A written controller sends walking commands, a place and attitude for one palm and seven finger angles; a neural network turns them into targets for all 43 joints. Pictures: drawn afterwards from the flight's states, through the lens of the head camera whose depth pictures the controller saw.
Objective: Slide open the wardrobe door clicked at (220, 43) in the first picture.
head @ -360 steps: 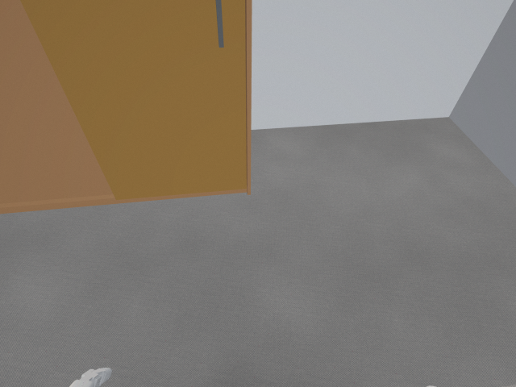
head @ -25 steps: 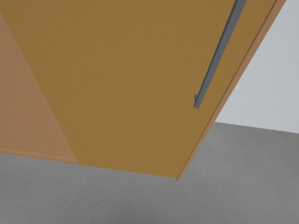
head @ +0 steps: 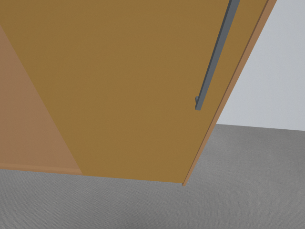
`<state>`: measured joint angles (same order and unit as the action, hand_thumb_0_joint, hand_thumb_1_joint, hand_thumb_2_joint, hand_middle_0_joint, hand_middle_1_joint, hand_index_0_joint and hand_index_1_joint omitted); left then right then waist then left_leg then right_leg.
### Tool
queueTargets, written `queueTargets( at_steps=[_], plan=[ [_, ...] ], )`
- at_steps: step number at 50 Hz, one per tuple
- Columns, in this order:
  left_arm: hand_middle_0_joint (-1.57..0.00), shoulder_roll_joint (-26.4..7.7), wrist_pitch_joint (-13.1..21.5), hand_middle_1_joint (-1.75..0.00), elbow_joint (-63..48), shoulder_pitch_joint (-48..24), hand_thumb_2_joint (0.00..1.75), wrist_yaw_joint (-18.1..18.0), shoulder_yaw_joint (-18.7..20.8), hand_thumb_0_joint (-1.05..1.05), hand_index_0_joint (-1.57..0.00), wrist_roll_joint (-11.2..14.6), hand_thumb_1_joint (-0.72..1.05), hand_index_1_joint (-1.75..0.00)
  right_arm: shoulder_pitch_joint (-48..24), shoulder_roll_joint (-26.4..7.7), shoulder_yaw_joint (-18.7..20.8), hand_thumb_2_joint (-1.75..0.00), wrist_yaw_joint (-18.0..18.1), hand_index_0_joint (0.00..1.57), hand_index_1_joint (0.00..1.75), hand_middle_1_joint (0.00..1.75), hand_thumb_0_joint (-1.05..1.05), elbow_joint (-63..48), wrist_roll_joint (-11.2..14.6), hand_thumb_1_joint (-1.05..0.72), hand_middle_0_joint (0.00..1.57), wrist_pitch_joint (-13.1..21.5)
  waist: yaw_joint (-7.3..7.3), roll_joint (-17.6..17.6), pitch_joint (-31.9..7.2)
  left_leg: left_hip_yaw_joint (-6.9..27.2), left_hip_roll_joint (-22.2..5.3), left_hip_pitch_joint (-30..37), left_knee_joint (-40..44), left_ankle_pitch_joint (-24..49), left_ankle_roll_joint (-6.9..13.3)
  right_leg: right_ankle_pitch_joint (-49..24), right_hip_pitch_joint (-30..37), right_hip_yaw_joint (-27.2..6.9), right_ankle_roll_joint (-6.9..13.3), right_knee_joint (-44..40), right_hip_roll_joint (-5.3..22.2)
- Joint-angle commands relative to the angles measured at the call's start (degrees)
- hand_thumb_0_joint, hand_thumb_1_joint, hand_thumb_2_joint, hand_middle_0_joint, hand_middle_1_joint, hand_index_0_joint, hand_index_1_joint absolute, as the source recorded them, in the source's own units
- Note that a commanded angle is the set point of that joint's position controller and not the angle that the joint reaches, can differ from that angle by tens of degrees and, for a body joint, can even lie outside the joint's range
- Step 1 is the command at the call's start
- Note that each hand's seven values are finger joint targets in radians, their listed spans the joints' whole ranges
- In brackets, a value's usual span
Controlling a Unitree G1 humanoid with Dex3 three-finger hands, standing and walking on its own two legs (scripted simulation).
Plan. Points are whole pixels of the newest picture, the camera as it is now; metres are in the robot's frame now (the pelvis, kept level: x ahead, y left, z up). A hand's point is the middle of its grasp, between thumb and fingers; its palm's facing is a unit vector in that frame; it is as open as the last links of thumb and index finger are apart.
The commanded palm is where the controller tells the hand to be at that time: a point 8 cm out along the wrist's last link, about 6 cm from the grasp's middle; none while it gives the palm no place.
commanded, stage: come to a stop and stand still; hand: right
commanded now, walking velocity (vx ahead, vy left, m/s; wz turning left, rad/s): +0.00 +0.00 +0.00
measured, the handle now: (211, 62) +0.51 -0.12 +0.20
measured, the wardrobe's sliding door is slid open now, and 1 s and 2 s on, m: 0.00 0.00 0.00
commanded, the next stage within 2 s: look again from close up in 0.04 s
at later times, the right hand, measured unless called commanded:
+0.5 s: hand out of the picture +0.00 -0.20 -0.17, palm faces +0.02 +0.98 -0.21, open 7.4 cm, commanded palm none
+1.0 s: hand out of the picture +0.00 -0.22 -0.17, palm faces +0.01 +0.98 -0.22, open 7.4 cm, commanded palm none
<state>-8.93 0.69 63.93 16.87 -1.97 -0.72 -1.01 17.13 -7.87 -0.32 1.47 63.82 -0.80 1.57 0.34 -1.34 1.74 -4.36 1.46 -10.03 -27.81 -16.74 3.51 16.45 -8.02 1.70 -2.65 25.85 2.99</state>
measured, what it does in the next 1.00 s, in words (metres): stands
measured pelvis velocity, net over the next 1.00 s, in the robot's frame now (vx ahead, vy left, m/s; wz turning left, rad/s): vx -0.02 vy -0.03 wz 0.01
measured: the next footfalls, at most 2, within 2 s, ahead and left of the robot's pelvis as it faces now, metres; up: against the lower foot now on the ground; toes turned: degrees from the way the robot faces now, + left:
left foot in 1.70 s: +0.09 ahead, +0.08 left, +0.00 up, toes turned +1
right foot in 1.98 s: +0.05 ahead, -0.11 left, +0.00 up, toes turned -2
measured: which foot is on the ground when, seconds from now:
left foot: down 0.00-1.00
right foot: down 0.00-1.00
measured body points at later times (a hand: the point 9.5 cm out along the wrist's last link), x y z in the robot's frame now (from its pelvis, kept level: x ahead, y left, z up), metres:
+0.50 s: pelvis -0.01 -0.02 +0.00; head -0.01 -0.01 +0.45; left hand -0.03 +0.19 -0.16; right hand +0.00 -0.25 -0.15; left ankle -0.02 +0.08 -0.74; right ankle -0.03 -0.15 -0.74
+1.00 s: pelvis -0.02 -0.03 +0.00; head +0.00 -0.02 +0.45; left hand -0.01 +0.20 -0.16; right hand +0.00 -0.27 -0.15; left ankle -0.02 +0.08 -0.74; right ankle -0.03 -0.15 -0.74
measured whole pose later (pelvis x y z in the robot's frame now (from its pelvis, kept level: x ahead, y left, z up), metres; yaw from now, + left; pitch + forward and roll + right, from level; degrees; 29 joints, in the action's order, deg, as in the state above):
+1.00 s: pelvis -0.02 -0.03 +0.00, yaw +1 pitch -1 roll -1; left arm -10.1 1.3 64.5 14.3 -1.6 -0.5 -1.0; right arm 13.8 -10.7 0.1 1.1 63.5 -1.0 1.1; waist 0.6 0.1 2.7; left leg -2.8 -0.7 -11.1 -26.5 -14.1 1.1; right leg 14.3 -8.7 3.3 -0.2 24.4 0.8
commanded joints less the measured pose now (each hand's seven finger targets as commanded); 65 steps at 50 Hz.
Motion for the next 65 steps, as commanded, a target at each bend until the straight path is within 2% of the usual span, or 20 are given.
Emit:
queueTargets(
  at_steps=[1,4,9,16,21,26,31,35,38,48,49,50,52,54,58,61,63,64,65],
  plan=[
    [-0.2,-3.85,0.72,-0.3,-0.95,3.89,0.9,-0.1,0.63,0.0,-0.2,0.2,0.9,-0.3,2.44,-8.07,1.53,-0.9,0.64,0.2,0.3,0.3,0.0,-2.11,0.19,-0.9,0.2,0.75,-0.52,1.1,1.57,8.18,-8.5,-0.23,7.3,14.27,-0.14,-7.65,-2.35,-1.06,2.77,-2.79,2.3],
    [-0.2,-3.72,0.66,-0.3,-0.72,3.81,0.9,-0.09,0.66,0.0,-0.2,0.16,0.9,-0.3,2.65,-7.94,1.54,-0.9,0.58,0.2,0.3,0.3,0.0,-1.78,0.17,-0.9,0.2,0.69,-0.51,2.24,2.14,8.4,-8.51,-0.85,7.92,12.0,-0.11,-6.76,-2.62,-1.13,2.76,-3.19,2.31],
    [-0.2,-3.91,0.9,-0.3,-0.33,4.12,0.9,-0.19,0.67,0.0,-0.2,0.16,0.9,-0.3,2.5,-7.49,1.46,-0.9,0.52,0.2,0.3,0.3,0.0,-1.65,0.19,-0.9,0.2,0.49,-0.37,0.45,2.33,7.84,-7.8,-1.05,7.16,10.34,-0.22,-7.47,-2.88,-1.74,3.08,-4.14,2.82],
    [-0.2,-4.21,1.16,-0.3,-0.19,4.22,0.9,-0.2,0.82,0.0,-0.2,0.2,0.9,-0.3,2.34,-7.5,1.52,-0.9,0.56,0.2,0.3,0.3,0.0,-1.72,0.08,-0.9,0.2,0.43,-0.03,1.57,2.25,7.11,-7.76,-0.27,6.26,11.13,-0.46,-8.51,-3.52,-2.1,3.48,-4.57,3.01],
    [-0.2,-4.48,1.19,-0.3,-0.3,4.02,0.9,-0.15,0.9,0.0,-0.2,0.16,0.9,-0.3,1.38,-7.88,1.71,-0.9,0.53,0.2,0.3,0.3,0.0,-2.03,0.02,-0.9,0.2,0.24,0.02,0.79,3.21,7.09,-7.55,-0.73,6.21,8.46,-0.51,-7.7,-4.55,-2.74,3.79,-5.36,3.07],
    [-0.2,-5.06,1.19,-0.3,-0.53,3.53,0.9,-0.08,1.01,0.0,-0.2,0.11,0.9,-0.3,0.84,-8.1,1.75,-0.9,0.47,0.2,0.3,0.3,0.0,-2.39,-0.01,-0.9,0.2,0.08,0.06,1.46,3.78,7.3,-7.58,-1.67,6.51,5.78,-0.61,-6.56,-4.81,-3.14,4.01,-5.96,3.05],
    [-0.2,-5.59,1.24,-0.3,-0.73,2.96,0.9,0.01,1.17,0.0,-0.2,0.1,0.9,-0.3,0.19,-8.8,1.88,-0.9,0.4,0.2,0.3,0.3,0.0,-2.66,0.0,-0.9,0.2,0.13,0.07,0.93,2.7,7.38,-7.69,-1.38,6.29,6.1,-0.62,-6.9,-4.37,-3.37,4.08,-5.91,3.04],
    [-0.2,-5.88,1.32,-0.3,-0.96,2.63,0.9,0.05,1.31,0.0,-0.2,0.09,0.9,-0.3,-0.21,-9.11,1.92,-0.9,0.33,0.2,0.3,0.3,0.0,-2.74,-0.06,-0.9,0.2,0.25,-0.07,1.87,1.27,7.38,-7.78,-0.7,5.98,8.27,-0.61,-8.38,-3.44,-3.29,4.09,-5.67,3.13],
    [-0.2,-6.78,1.39,-0.3,-1.0,1.78,0.9,0.05,1.37,0.0,-0.2,0.07,0.9,-0.3,-0.6,-9.5,1.99,-0.9,0.28,0.2,0.3,0.3,0.0,-2.75,0.02,-0.9,0.2,0.23,-0.02,0.76,1.24,7.42,-7.89,-1.05,5.84,8.48,-0.71,-8.83,-3.16,-3.43,4.09,-5.87,3.27],
    [-0.2,-7.89,1.29,-0.3,-1.24,0.02,0.9,0.17,1.48,0.0,-0.2,0.13,0.9,-0.3,-1.44,-10.62,1.88,-0.9,0.14,0.2,0.3,0.3,0.0,-2.69,-0.02,-0.9,0.2,0.27,-0.02,1.63,1.45,7.82,-8.23,-1.19,6.66,8.76,-0.89,-8.62,-2.83,-3.45,4.02,-6.12,3.33],
    [-0.2,-5.55,1.01,-0.3,-0.68,1.03,0.9,0.31,0.9,0.0,-0.2,-0.06,0.9,-0.3,-0.33,-8.31,1.46,-0.9,0.18,0.2,0.3,0.3,0.0,-2.1,-0.02,-0.9,0.2,-0.1,-0.14,2.0,0.93,7.4,-8.04,-1.12,6.59,4.52,-1.18,-5.63,-2.73,-3.02,3.79,-5.93,3.23],
    [-0.2,-4.75,0.74,-0.3,-0.38,1.99,0.9,0.36,0.85,0.0,-0.2,-0.12,0.9,-0.3,0.6,-7.74,1.3,-0.9,0.17,0.2,0.3,0.3,0.0,-1.8,-0.24,-0.9,0.2,-0.37,-0.14,3.41,1.01,7.36,-7.56,-1.39,6.43,0.2,-1.16,-2.41,-2.93,-2.82,3.97,-5.35,3.09],
    [-0.2,-5.02,0.28,-0.3,-0.41,2.12,0.9,0.59,1.04,0.0,-0.2,-0.51,0.9,-0.3,1.03,-7.92,1.55,-0.9,-0.1,0.2,0.3,0.3,0.0,-1.8,-0.35,-0.9,0.2,-0.89,-0.18,3.58,3.51,8.04,-7.4,-3.79,7.13,-9.47,-0.7,5.22,-5.3,-2.57,4.15,-4.72,2.39],
    [-0.2,-5.11,0.06,-0.3,-0.8,2.35,0.9,0.76,1.22,0.0,-0.2,-0.78,0.9,-0.3,1.53,-8.17,1.85,-0.9,-0.42,0.2,0.3,0.3,0.0,-2.3,-0.43,-0.9,0.2,-1.13,-0.17,2.48,5.83,8.56,-7.06,-6.11,7.12,-14.34,-0.28,10.02,-7.12,-3.12,4.52,-4.92,2.43],
    [-0.2,-5.41,0.61,-0.3,-1.18,3.54,0.9,0.63,1.58,0.0,-0.2,-0.65,0.9,-0.3,2.79,-7.44,2.14,-0.9,-0.8,0.2,0.3,0.3,0.0,-2.64,-0.49,-0.9,0.2,-0.7,-0.47,-0.26,6.53,6.76,-5.78,-6.98,3.28,-9.63,0.09,7.46,-7.11,-4.96,5.67,-4.38,4.26],
    [-0.2,-5.9,1.13,-0.3,-1.07,5.06,0.9,0.26,2.03,0.0,-0.2,-0.45,0.9,-0.3,4.36,-6.58,2.39,-0.9,-0.91,0.2,0.3,0.3,0.0,-2.62,-0.65,-0.9,0.2,-0.35,-0.4,-1.5,5.67,4.33,-4.93,-5.75,-0.89,-1.97,0.03,-0.05,-6.4,-6.41,6.95,-3.19,6.34],
    [-0.2,-6.04,1.39,-0.3,-1.04,5.38,0.9,-0.12,2.35,0.0,-0.2,-0.44,0.9,-0.3,5.91,-6.29,2.74,-0.9,-0.93,0.2,0.3,0.3,0.0,-2.3,-0.68,-0.9,0.2,-0.22,-0.03,-0.92,4.46,3.98,-5.01,-3.99,-2.47,2.29,0.26,-5.27,-6.52,-5.58,7.17,-0.22,6.65],
    [-0.2,-5.55,1.47,-0.3,-1.1,5.29,0.9,-0.28,2.24,0.0,-0.2,-0.38,0.9,-0.3,6.76,-6.09,2.79,-0.9,-0.76,0.2,0.3,0.3,0.0,-1.93,-0.63,-0.9,0.2,-0.1,0.32,-0.18,4.28,4.69,-5.64,-2.54,-2.25,5.78,0.49,-8.4,-7.15,-4.12,6.74,1.85,5.65],
    [-0.2,-4.22,1.51,-0.3,-1.14,5.11,0.9,-0.44,1.97,0.0,-0.2,-0.22,0.9,-0.3,7.82,-6.17,2.88,-0.9,-0.49,0.2,0.3,0.3,0.0,-1.55,-0.61,-0.9,0.2,0.06,0.58,1.31,3.87,5.96,-6.7,-0.15,-1.8,13.89,0.83,-13.19,-7.84,-1.57,5.79,4.64,4.01]
  ],
)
